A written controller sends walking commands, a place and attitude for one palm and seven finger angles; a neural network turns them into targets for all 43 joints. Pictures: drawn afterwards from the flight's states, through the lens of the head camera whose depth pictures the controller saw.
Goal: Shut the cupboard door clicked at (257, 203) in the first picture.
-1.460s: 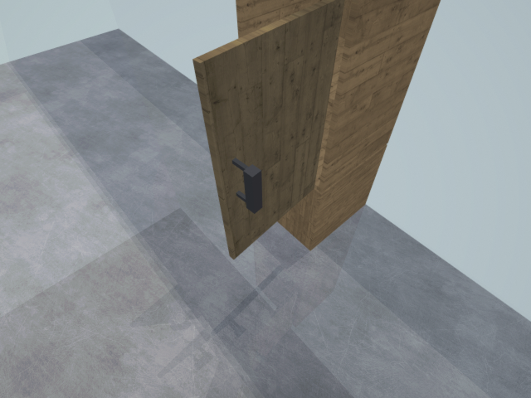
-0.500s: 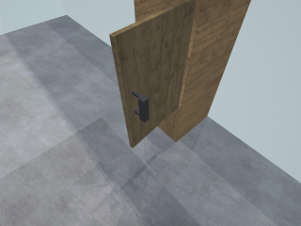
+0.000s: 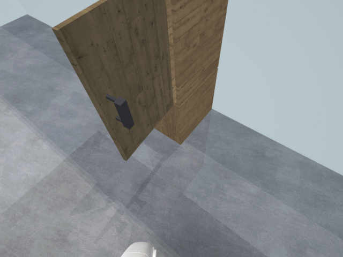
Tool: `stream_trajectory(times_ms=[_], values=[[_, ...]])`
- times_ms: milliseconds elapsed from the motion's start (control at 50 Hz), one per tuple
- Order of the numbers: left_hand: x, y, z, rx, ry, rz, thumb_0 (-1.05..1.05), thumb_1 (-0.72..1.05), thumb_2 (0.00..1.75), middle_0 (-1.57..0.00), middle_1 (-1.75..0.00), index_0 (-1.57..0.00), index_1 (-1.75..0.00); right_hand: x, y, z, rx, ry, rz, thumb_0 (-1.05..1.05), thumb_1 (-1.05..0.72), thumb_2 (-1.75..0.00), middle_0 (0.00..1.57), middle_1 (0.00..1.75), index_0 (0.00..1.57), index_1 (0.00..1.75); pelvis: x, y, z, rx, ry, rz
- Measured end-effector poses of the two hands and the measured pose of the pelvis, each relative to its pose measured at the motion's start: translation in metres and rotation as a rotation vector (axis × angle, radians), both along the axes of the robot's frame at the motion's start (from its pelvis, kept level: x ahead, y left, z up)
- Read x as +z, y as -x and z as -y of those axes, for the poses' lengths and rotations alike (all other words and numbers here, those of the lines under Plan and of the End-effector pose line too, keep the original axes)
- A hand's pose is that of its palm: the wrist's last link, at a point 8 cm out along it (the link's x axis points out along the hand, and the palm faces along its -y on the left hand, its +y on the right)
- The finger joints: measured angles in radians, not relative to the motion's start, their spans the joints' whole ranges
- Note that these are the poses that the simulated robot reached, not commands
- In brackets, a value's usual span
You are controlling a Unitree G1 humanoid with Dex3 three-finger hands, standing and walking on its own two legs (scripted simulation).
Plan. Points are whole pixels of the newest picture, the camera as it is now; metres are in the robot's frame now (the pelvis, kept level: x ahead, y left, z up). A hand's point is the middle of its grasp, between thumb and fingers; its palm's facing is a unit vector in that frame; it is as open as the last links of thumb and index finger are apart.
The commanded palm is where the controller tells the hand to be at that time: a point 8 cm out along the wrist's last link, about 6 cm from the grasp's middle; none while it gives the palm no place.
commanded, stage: walk around to get in front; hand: left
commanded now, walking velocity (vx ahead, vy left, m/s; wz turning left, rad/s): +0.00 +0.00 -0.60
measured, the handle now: (119, 111) +0.51 +0.21 -0.03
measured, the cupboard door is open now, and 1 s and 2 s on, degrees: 95 95 95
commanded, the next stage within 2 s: none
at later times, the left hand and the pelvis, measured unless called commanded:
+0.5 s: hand out of the picture +0.11 +0.23 -0.17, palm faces -0.18 -0.95 -0.24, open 7.4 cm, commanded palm none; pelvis +0.02 +0.04 +0.00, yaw -16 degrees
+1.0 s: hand (146, 213) +0.24 +0.11 -0.16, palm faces -0.59 -0.77 -0.24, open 7.4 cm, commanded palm none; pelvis +0.03 +0.01 +0.00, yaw -36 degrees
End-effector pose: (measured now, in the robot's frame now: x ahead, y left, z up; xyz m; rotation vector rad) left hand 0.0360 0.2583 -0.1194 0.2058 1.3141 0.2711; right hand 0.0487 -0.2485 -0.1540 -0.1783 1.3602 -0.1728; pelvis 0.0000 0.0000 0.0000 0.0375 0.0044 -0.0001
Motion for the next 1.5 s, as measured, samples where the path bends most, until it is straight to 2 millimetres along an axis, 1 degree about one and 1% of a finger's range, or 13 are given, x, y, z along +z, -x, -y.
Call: stream_trajectory(times_ms=[220, 360, 440, 500, 620, 740, 840, 920, 1020, 1120, 1180, 1320, 1500], values=[[0.008, -0.016, 0.016, -0.11, 0.025, -0.045, 0.0, 0.9, 0.9, -0.2, -0.3, -0.2, -0.3, 0.027, -0.044, 0.011, -0.086, 0.015, 0.186, 0.01, -0.91, -0.9, 0.2, 0.3, 0.2, 0.3, 0.013, -0.006, 0.001, -0.142, -0.006, -0.03], [0.0, -0.037, 0.002, -0.175, 0.044, -0.048, 0.0, 0.9, 0.9, -0.2, -0.3, -0.2, -0.3, 0.039, -0.058, 0.0, -0.124, 0.037, 0.248, 0.01, -0.91, -0.9, 0.2, 0.3, 0.2, 0.3, 0.012, -0.013, -0.014, -0.216, 0.007, -0.044], [-0.011, -0.058, -0.014, -0.219, 0.052, -0.049, 0.0, 0.9, 0.9, -0.2, -0.3, -0.2, -0.3, 0.044, -0.056, -0.012, -0.158, 0.065, 0.28, 0.01, -0.91, -0.9, 0.2, 0.3, 0.2, 0.3, 0.007, -0.02, -0.028, -0.257, 0.022, -0.055], [-0.02, -0.083, -0.023, -0.264, 0.059, -0.031, 0.01, 0.9, 0.9, -0.2, -0.3, -0.2, -0.3, 0.041, -0.041, -0.018, -0.171, 0.098, 0.272, 0.01, -0.91, -0.9, 0.2, 0.3, 0.21, 0.3, 0.0, -0.023, -0.036, -0.286, 0.037, -0.055], [-0.009, -0.141, -0.015, -0.373, 0.072, 0.039, 0.01, 0.91, 0.9, -0.2, -0.3, -0.2, -0.29, 0.044, 0.021, -0.029, -0.237, 0.1, 0.136, 0.01, -0.9, -0.9, 0.21, 0.3, 0.21, 0.3, 0.009, -0.026, -0.037, -0.357, 0.06, -0.041], [-0.003, -0.194, 0.028, -0.538, 0.076, 0.082, 0.01, 0.91, 0.9, -0.19, -0.3, -0.2, -0.29, 0.032, 0.091, -0.027, -0.397, 0.079, 0.034, 0.01, -0.9, -0.9, 0.21, 0.3, 0.21, 0.3, 0.006, -0.029, -0.026, -0.454, 0.066, -0.035], [-0.007, -0.225, 0.073, -0.66, 0.056, 0.158, 0.0, 0.91, 0.9, -0.2, -0.3, -0.2, -0.29, 0.008, 0.139, -0.013, -0.523, 0.066, -0.034, 0.01, -0.9, -0.9, 0.21, 0.3, 0.21, 0.3, -0.012, -0.027, -0.009, -0.519, 0.046, -0.025], [-0.006, -0.226, 0.094, -0.715, 0.06, 0.137, 0.0, 0.91, 0.9, -0.2, -0.3, -0.2, -0.29, 0.015, 0.146, -0.007, -0.593, 0.087, -0.026, 0.01, -0.91, -0.9, 0.2, 0.3, 0.2, 0.3, -0.006, -0.027, -0.008, -0.572, 0.046, -0.014], [-0.012, -0.229, 0.111, -0.773, 0.106, 0.098, 0.0, 0.91, 0.9, -0.2, -0.3, -0.2, -0.3, 0.029, 0.131, -0.01, -0.644, 0.111, 0.058, 0.01, -0.91, -0.9, 0.2, 0.3, 0.2, 0.3, -0.001, -0.035, -0.011, -0.634, 0.035, -0.019], [-0.027, -0.246, 0.119, -0.805, 0.158, 0.077, 0.01, 0.9, 0.9, -0.2, -0.3, -0.2, -0.3, 0.031, 0.12, -0.029, -0.673, 0.142, 0.105, 0.01, -0.91, -0.9, 0.2, 0.3, 0.2, 0.3, -0.008, -0.05, -0.019, -0.694, 0.052, -0.043], [-0.022, -0.256, 0.126, -0.835, 0.168, 0.069, 0.01, 0.91, 0.9, -0.2, -0.3, -0.2, -0.3, 0.037, 0.124, -0.046, -0.69, 0.123, 0.085, 0.01, -0.91, -0.9, 0.2, 0.3, 0.2, 0.3, 0.0, -0.054, -0.017, -0.731, 0.057, -0.048], [-0.005, -0.272, 0.155, -0.913, 0.161, 0.067, 0.01, 0.91, 0.9, -0.2, -0.3, -0.2, -0.29, 0.04, 0.148, -0.07, -0.792, 0.065, 0.032, 0.01, -0.9, -0.9, 0.21, 0.3, 0.21, 0.3, 0.012, -0.056, -0.006, -0.822, 0.068, -0.06], [-0.004, -0.274, 0.214, -1.063, 0.095, 0.127, 0.01, 0.91, 0.9, -0.2, -0.3, -0.2, -0.29, 0.004, 0.207, -0.064, -0.964, 0.014, -0.024, 0.01, -0.9, -0.9, 0.21, 0.3, 0.21, 0.3, -0.008, -0.039, 0.02, -0.932, 0.035, -0.037]])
